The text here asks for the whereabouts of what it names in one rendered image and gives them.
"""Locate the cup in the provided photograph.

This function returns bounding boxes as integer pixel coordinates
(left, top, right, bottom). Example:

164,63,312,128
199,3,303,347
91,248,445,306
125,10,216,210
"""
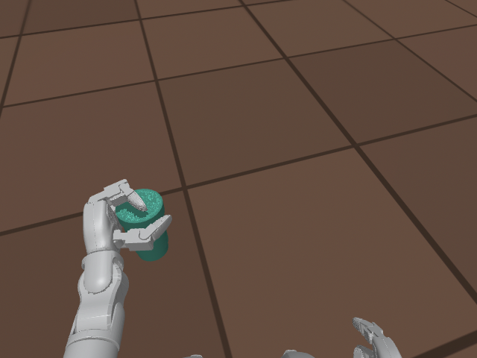
116,189,168,261

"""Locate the right robot hand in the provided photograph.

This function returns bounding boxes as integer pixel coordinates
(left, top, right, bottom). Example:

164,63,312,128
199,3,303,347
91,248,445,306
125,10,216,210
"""
353,317,402,358

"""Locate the left robot arm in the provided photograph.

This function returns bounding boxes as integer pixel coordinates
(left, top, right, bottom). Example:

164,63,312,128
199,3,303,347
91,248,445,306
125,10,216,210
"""
63,250,129,358

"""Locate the left robot hand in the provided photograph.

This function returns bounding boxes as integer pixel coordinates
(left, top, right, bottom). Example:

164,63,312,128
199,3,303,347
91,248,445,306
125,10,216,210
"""
83,179,172,255

